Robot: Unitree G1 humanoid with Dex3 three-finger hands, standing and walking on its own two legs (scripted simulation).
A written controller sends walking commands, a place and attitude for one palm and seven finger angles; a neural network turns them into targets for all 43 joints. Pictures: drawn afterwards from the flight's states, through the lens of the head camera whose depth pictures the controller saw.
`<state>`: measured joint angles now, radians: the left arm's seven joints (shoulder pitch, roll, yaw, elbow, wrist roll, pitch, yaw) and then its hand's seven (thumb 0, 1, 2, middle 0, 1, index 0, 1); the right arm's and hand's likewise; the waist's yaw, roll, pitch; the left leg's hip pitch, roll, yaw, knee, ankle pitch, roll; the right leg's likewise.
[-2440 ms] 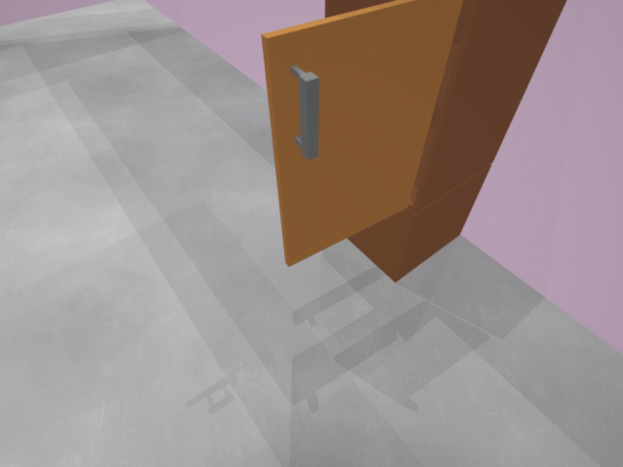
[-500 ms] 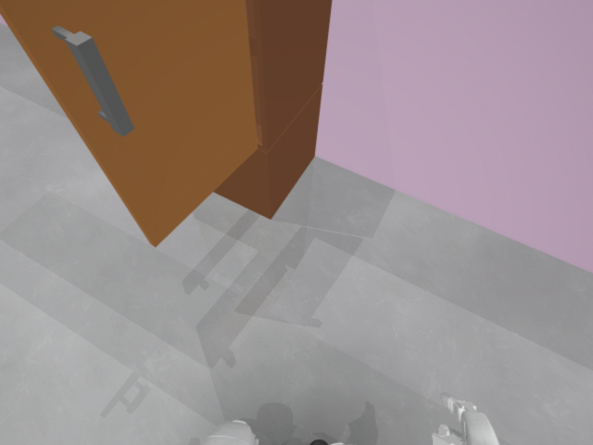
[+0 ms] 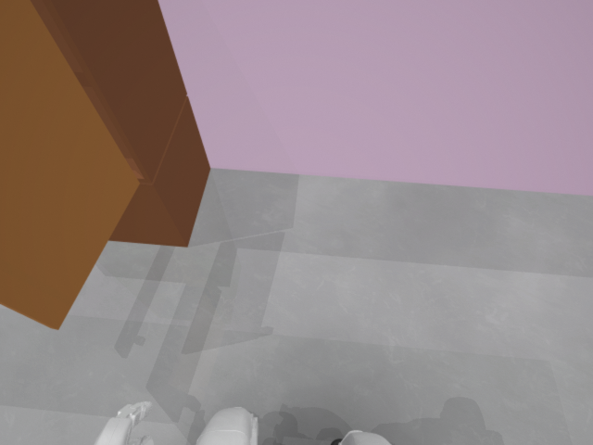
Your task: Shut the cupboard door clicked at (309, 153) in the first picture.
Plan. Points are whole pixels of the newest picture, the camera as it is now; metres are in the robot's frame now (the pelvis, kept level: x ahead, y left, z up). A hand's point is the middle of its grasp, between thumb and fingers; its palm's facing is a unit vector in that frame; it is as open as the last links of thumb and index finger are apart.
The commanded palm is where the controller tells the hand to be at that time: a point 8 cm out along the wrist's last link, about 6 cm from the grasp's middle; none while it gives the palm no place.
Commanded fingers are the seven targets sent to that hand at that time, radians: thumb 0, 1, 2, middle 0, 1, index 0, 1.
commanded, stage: walk to a spot facing it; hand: left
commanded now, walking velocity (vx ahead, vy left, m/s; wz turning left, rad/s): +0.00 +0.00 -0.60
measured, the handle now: out of the picture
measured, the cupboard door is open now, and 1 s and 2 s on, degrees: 84 84 84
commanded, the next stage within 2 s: turn to face it in 1.32 s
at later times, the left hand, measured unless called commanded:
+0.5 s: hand (224, 334) +0.28 +0.14 -0.15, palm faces -0.37 -0.91 -0.17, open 7.4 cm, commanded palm none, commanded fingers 0.00 0.90 0.90 -0.20 -0.30 -0.20 -0.30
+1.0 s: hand (275, 280) +0.39 +0.06 -0.18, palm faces -0.47 -0.87 -0.17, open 7.3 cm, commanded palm none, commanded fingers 0.00 0.90 0.90 -0.20 -0.30 -0.20 -0.30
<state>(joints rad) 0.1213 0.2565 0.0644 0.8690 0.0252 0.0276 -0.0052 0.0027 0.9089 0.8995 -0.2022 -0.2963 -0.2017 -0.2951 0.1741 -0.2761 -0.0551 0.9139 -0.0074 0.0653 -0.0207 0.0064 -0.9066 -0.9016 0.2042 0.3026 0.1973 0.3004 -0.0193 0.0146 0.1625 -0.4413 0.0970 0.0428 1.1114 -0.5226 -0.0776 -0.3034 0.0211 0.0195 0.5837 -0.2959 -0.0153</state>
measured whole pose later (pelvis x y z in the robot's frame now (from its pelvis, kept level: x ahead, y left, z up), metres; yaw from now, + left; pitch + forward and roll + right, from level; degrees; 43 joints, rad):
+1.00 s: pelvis +0.30 -0.10 -0.01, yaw -33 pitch +2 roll -1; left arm 0.31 0.21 0.08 1.02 0.02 -0.02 -0.03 0.01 0.91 0.90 -0.21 -0.30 -0.21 -0.30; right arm 0.10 -0.20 -0.03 0.88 -0.04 -0.07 0.01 0.00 -0.91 -0.90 0.20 0.30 0.20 0.30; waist 0.04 -0.04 0.07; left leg -0.41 0.07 0.09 0.59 -0.20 -0.01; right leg -0.17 0.05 0.05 0.68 -0.47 -0.03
